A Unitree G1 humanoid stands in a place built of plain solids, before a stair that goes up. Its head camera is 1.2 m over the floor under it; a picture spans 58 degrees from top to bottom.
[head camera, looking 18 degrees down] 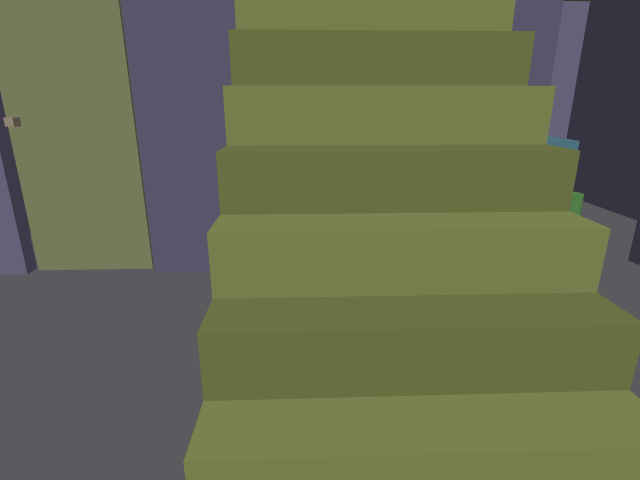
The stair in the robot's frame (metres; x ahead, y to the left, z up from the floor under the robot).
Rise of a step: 0.21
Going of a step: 0.21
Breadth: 1.20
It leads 2 degrees to the left of straight ahead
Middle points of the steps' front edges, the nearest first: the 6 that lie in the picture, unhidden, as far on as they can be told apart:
0.81 -0.29 0.42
1.01 -0.28 0.62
1.22 -0.27 0.83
1.43 -0.26 1.04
1.64 -0.26 1.25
1.84 -0.25 1.46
